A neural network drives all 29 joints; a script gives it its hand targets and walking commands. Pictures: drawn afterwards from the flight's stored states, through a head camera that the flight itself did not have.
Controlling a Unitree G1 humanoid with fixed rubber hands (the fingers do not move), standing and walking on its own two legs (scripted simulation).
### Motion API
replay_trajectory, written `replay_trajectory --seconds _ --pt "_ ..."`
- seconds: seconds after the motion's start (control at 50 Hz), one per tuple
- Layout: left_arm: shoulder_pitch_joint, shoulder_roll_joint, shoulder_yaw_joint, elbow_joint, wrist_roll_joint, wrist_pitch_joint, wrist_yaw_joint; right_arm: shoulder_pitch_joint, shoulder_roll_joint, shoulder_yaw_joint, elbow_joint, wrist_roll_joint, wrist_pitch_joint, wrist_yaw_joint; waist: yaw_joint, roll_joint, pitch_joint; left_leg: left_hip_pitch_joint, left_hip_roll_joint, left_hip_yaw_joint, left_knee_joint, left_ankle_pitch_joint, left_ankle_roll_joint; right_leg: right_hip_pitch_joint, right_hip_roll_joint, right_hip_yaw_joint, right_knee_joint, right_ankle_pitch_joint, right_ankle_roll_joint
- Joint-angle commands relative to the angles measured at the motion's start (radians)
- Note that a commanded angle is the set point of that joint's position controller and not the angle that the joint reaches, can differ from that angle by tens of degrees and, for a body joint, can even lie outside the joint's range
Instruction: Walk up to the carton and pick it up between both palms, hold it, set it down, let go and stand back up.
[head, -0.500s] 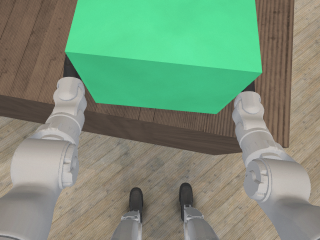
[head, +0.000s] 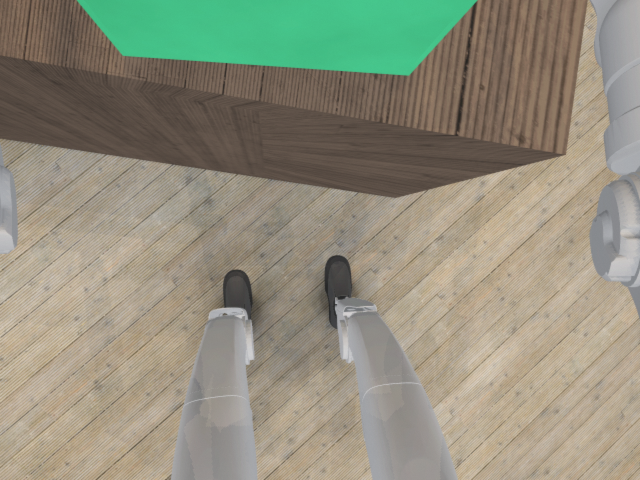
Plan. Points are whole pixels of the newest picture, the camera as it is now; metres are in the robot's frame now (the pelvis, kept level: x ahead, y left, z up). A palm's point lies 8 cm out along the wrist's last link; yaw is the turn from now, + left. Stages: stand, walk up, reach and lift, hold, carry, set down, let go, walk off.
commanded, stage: set down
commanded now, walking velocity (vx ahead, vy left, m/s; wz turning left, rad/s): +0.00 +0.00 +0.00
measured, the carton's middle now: out of the picture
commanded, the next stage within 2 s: none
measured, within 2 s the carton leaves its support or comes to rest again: neither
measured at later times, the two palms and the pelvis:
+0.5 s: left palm out of the picture +0.60 +0.27 +0.02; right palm out of the picture +0.59 -0.18 +0.02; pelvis +0.04 +0.03 +0.01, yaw +1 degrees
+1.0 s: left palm out of the picture +0.57 +0.27 +0.02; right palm out of the picture +0.57 -0.19 +0.00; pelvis +0.03 +0.00 +0.00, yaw +0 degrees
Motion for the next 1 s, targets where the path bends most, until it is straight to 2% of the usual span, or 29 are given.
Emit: replay_trajectory --seconds 0.0,0.1,0.16,0.22,0.26,0.3,0.32,0.36,0.4,0.44,0.46,0.48,0.52,0.54,0.58,0.6,0.62,0.66,0.7,0.74,0.76,0.78,0.8,0.86,0.88,0.92,0.94,0.96,0.98 --pt "-0.496 0.244 0.009 -0.283 -0.033 -0.028 0.047 -0.436 -0.241 -0.048 -0.199 0.074 -0.027 0.023 0.034 0.186 -0.694 0.507 -0.050 0.030 -0.045 -0.005 -0.018 0.643 0.094 -0.036 0.063 0.087 0.015" --pt "-0.491 0.256 -0.018 -0.315 -0.114 0.016 0.048 -0.449 -0.286 -0.066 -0.268 0.041 -0.008 0.029 0.009 0.121 -0.606 0.557 -0.058 0.032 0.022 0.087 -0.011 0.661 0.099 -0.048 0.051 0.140 0.011" --pt "-0.405 0.224 -0.037 -0.268 -0.123 0.031 0.019 -0.372 -0.289 -0.114 -0.252 -0.011 0.005 0.023 -0.039 0.119 -0.654 0.518 -0.062 0.018 0.027 0.133 -0.011 0.633 0.088 -0.051 0.058 0.182 0.012" --pt "-0.203 0.161 0.008 -0.166 -0.034 0.041 -0.011 -0.200 -0.221 -0.107 -0.163 -0.034 0.000 0.024 -0.030 0.123 -0.845 0.450 -0.066 0.010 -0.017 0.197 -0.009 0.571 0.063 -0.047 0.026 0.208 -0.006" --pt "-0.098 0.083 0.004 -0.126 0.006 0.030 -0.035 -0.101 -0.181 -0.101 -0.091 -0.052 -0.011 0.034 -0.050 0.142 -0.980 0.406 -0.050 -0.009 -0.038 0.250 -0.019 0.488 0.050 -0.040 0.013 0.202 -0.029" --pt "0.107 -0.041 0.007 -0.024 0.062 0.000 -0.063 0.071 -0.070 -0.062 -0.042 -0.055 -0.027 0.047 -0.057 0.097 -1.029 0.384 -0.042 -0.034 -0.041 0.315 -0.020 0.430 0.040 -0.035 0.004 0.187 -0.049" --pt "0.084 -0.067 0.022 -0.134 0.086 -0.027 -0.063 0.061 -0.057 -0.098 -0.121 -0.085 -0.056 0.048 -0.071 0.116 -1.139 0.414 -0.037 -0.053 -0.047 0.384 -0.035 0.376 0.048 -0.044 0.008 0.216 -0.054" --pt "-0.063 0.035 0.132 -0.450 0.138 -0.063 -0.027 -0.022 -0.174 -0.175 -0.357 -0.094 -0.134 0.042 -0.046 0.186 -1.156 0.711 -0.045 -0.048 0.050 0.673 -0.065 0.377 0.102 -0.050 0.038 0.331 -0.044" --pt "-0.395 0.194 0.188 -0.791 0.115 -0.057 0.028 -0.250 -0.333 -0.267 -0.557 -0.063 -0.173 0.023 -0.046 0.268 -0.972 1.074 -0.044 -0.066 0.165 0.859 -0.095 0.408 0.175 -0.049 0.077 0.385 -0.022" --pt "-0.521 0.324 0.246 -0.917 0.090 0.017 0.079 -0.341 -0.477 -0.291 -0.554 0.007 -0.153 0.010 -0.023 0.272 -0.581 1.269 -0.022 -0.076 0.193 0.791 -0.117 0.580 0.225 -0.040 0.063 0.374 -0.011" --pt "-0.456 0.269 0.212 -0.910 0.064 0.053 0.091 -0.315 -0.452 -0.263 -0.513 0.019 -0.133 0.016 -0.028 0.293 -0.486 1.245 -0.005 -0.056 0.206 0.792 -0.123 0.576 0.230 -0.044 0.044 0.364 -0.020" --pt "-0.365 0.224 0.190 -0.883 0.046 0.096 0.085 -0.268 -0.459 -0.264 -0.485 -0.001 -0.120 0.023 -0.041 0.252 -0.499 1.222 0.009 -0.061 0.203 0.808 -0.121 0.517 0.224 -0.038 0.030 0.352 -0.016" --pt "-0.213 0.195 0.188 -0.727 0.041 0.137 0.050 -0.185 -0.381 -0.240 -0.441 -0.062 -0.093 0.016 -0.033 0.129 -0.763 0.941 -0.022 -0.035 0.172 0.737 -0.074 0.448 0.165 -0.018 -0.003 0.384 -0.001" --pt "-0.148 0.215 0.212 -0.664 0.045 0.169 0.048 -0.199 -0.405 -0.234 -0.428 -0.072 -0.076 0.026 -0.003 0.082 -0.841 0.911 -0.028 -0.043 0.143 0.725 -0.053 0.460 0.154 -0.027 0.022 0.393 0.003" --pt "0.098 0.091 0.153 -0.349 0.062 0.190 0.016 -0.028 -0.275 -0.172 -0.213 -0.092 -0.033 0.039 -0.032 0.003 -0.992 0.672 -0.021 -0.061 0.071 0.629 -0.024 0.466 0.104 -0.010 -0.001 0.338 -0.011" --pt "0.240 0.052 0.164 -0.235 0.082 0.170 -0.015 0.091 -0.200 -0.140 -0.153 -0.109 -0.029 0.039 -0.024 -0.030 -1.067 0.529 -0.032 -0.057 0.033 0.559 -0.003 0.516 0.074 0.003 -0.003 0.363 -0.010" --pt "0.438 0.002 0.187 -0.187 0.134 0.146 -0.048 0.263 -0.114 -0.102 -0.136 -0.104 -0.046 0.032 -0.001 -0.038 -1.148 0.425 -0.045 -0.042 0.008 0.593 0.009 0.609 0.051 0.021 0.009 0.485 -0.011" --pt "0.550 -0.031 0.217 -0.197 0.197 0.089 -0.076 0.363 -0.035 -0.113 -0.174 -0.137 -0.095 0.019 0.034 -0.007 -1.488 0.232 -0.058 -0.019 -0.072 0.609 0.003 0.599 0.021 0.031 -0.008 0.518 -0.025" --pt "0.497 -0.029 0.238 -0.418 0.225 0.015 -0.064 0.395 -0.032 -0.140 -0.297 -0.130 -0.157 0.013 0.032 0.089 -1.588 0.363 -0.063 -0.004 -0.072 0.768 -0.018 0.498 0.053 -0.004 -0.017 0.499 -0.036" --pt "0.315 0.013 0.240 -0.685 0.197 -0.093 -0.038 0.347 -0.025 -0.166 -0.387 -0.110 -0.228 0.020 0.037 0.217 -1.672 0.581 -0.055 -0.008 -0.017 1.004 -0.058 0.269 0.084 -0.024 -0.040 0.443 -0.051" --pt "0.141 0.051 0.256 -0.796 0.180 -0.127 -0.019 0.205 -0.075 -0.197 -0.449 -0.104 -0.247 0.028 0.048 0.258 -1.701 0.684 -0.050 -0.008 0.017 1.046 -0.074 0.196 0.112 -0.038 -0.046 0.404 -0.049" --pt "0.107 0.076 0.258 -0.813 0.176 -0.144 -0.007 0.192 -0.096 -0.201 -0.426 -0.101 -0.249 0.035 0.060 0.286 -1.663 0.755 -0.051 -0.007 0.045 1.037 -0.081 0.157 0.123 -0.039 -0.051 0.376 -0.049" --pt "0.025 0.119 0.274 -0.888 0.145 -0.151 0.006 0.094 -0.161 -0.232 -0.508 -0.095 -0.250 0.035 0.052 0.277 -1.646 0.797 -0.056 -0.001 0.055 0.949 -0.084 0.205 0.132 -0.048 -0.045 0.368 -0.041" --pt "-0.034 0.189 0.324 -0.959 0.119 -0.092 0.006 -0.027 -0.275 -0.250 -0.602 -0.071 -0.243 0.018 0.036 0.171 -1.081 0.948 -0.075 -0.010 0.093 0.661 -0.045 0.641 0.150 -0.034 0.081 0.534 0.021" --pt "-0.072 0.250 0.358 -0.908 0.119 -0.080 -0.012 -0.070 -0.299 -0.270 -0.655 -0.060 -0.246 0.004 0.041 0.116 -0.800 0.944 -0.086 -0.014 0.127 0.578 -0.029 0.772 0.150 -0.024 0.122 0.572 0.060" --pt "-0.160 0.325 0.332 -0.840 0.087 -0.044 -0.006 -0.166 -0.374 -0.244 -0.672 -0.014 -0.207 -0.015 0.039 0.083 -0.479 0.944 -0.084 -0.002 0.130 0.402 -0.024 0.950 0.155 -0.026 0.170 0.485 0.089" --pt "-0.031 0.250 0.260 -0.838 0.068 -0.009 -0.003 -0.054 -0.340 -0.207 -0.588 -0.016 -0.189 -0.008 0.027 0.107 -0.552 0.887 -0.075 0.034 0.126 0.482 -0.029 0.917 0.158 -0.020 0.166 0.494 0.076" --pt "-0.077 0.266 0.243 -0.733 0.035 -0.006 -0.013 -0.115 -0.333 -0.240 -0.539 -0.069 -0.181 -0.005 0.008 0.083 -0.649 0.718 -0.082 0.022 0.116 0.395 -0.034 0.779 0.151 -0.019 0.147 0.423 0.068" --pt "0.023 0.242 0.214 -0.704 0.037 0.020 -0.014 -0.033 -0.333 -0.250 -0.475 -0.102 -0.170 0.000 0.002 0.076 -0.797 0.691 -0.077 0.012 0.083 0.363 -0.039 0.769 0.137 -0.012 0.139 0.400 0.054"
